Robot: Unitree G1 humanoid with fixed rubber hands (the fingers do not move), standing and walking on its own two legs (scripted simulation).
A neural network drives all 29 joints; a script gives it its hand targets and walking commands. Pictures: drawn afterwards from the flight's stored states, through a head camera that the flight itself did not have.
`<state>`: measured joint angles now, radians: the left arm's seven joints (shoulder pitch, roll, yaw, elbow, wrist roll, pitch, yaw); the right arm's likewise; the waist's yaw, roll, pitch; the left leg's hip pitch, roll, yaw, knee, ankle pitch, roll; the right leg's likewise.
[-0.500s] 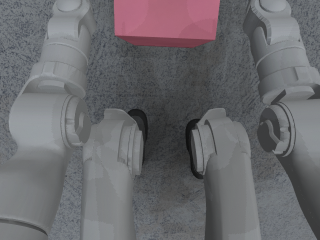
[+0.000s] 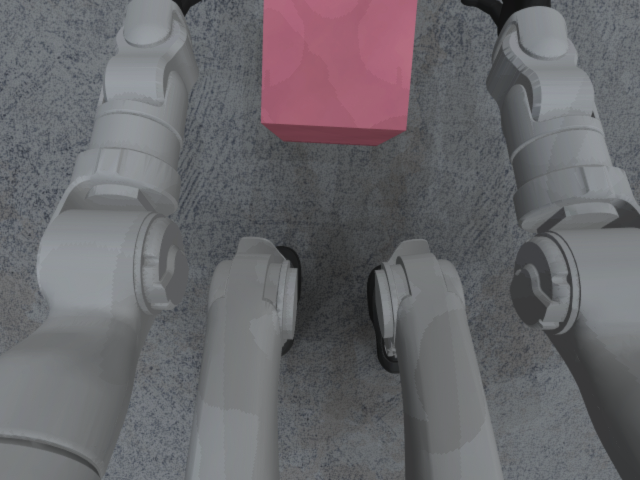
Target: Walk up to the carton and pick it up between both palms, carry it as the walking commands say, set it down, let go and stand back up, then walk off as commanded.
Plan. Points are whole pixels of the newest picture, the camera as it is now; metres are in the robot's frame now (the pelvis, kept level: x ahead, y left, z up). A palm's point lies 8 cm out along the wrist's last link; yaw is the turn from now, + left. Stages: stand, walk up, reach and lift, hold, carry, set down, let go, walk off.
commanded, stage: set down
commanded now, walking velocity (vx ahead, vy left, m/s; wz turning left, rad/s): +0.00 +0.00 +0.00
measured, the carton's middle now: (335, 55) +0.56 +0.01 -0.31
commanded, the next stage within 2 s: let go in 0.92 s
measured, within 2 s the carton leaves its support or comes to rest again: neither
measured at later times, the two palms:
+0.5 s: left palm out of the picture +0.55 +0.18 +0.02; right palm out of the picture +0.54 -0.17 +0.02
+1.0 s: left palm out of the picture +0.54 +0.18 +0.13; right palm out of the picture +0.54 -0.16 +0.13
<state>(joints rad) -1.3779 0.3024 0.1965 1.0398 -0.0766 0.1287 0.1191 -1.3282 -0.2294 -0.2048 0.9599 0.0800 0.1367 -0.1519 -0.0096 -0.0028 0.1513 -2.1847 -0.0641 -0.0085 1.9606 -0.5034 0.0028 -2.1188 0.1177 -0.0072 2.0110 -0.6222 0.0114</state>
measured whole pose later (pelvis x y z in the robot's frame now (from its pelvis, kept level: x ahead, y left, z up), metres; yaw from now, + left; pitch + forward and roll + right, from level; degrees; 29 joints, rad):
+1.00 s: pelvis +0.04 +0.00 +0.25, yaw +1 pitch +43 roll -1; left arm -1.13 0.17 0.38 0.95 0.17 0.08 0.04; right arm -1.07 -0.12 -0.38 0.87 -0.13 0.08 -0.07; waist -0.02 0.01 -0.01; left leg -1.46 -0.06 -0.06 0.94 -0.23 0.00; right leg -1.41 0.09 0.05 0.97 -0.32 0.00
